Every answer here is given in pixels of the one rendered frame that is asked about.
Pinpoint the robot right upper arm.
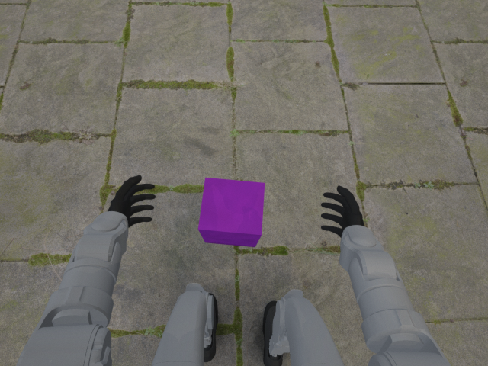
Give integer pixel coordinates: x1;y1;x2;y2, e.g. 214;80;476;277
368;351;450;366

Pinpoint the left robot thigh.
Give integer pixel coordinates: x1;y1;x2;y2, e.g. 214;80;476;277
152;291;214;366

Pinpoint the robot left upper arm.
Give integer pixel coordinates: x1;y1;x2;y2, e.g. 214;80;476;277
21;324;112;366

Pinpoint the robot left hand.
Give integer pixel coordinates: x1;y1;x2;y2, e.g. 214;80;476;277
108;175;156;228

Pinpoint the robot left forearm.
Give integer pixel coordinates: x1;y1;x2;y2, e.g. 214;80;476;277
16;211;129;366

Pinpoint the right robot foot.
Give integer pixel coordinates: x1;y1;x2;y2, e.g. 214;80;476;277
262;301;283;366

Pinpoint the robot right forearm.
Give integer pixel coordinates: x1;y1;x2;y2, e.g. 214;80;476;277
339;225;451;366

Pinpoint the carton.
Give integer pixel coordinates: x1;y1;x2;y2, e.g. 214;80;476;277
198;178;265;247

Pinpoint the robot right hand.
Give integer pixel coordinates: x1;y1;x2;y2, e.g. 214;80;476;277
321;186;364;238

